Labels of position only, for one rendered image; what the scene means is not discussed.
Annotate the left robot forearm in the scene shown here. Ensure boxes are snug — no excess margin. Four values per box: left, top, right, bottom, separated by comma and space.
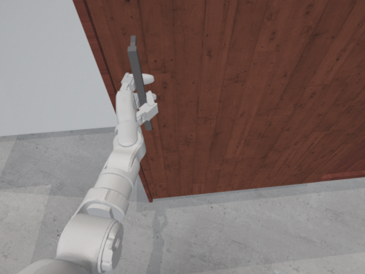
56, 121, 146, 255

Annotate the left robot upper arm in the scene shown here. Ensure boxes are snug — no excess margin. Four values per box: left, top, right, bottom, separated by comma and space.
17, 213, 124, 274

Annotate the robot left hand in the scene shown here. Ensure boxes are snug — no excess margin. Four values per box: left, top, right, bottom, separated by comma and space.
116, 72, 158, 126

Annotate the wardrobe door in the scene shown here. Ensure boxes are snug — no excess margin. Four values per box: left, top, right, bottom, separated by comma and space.
86, 0, 365, 199
326, 140, 365, 174

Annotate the handle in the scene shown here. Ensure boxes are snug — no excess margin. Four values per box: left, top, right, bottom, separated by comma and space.
127, 35, 152, 130

